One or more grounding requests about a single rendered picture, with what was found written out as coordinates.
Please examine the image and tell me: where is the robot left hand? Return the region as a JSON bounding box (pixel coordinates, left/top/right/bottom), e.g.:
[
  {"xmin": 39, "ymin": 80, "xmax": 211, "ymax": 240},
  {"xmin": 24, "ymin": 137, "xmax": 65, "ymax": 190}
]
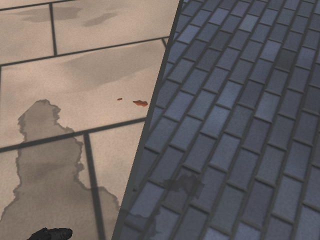
[{"xmin": 27, "ymin": 227, "xmax": 73, "ymax": 240}]

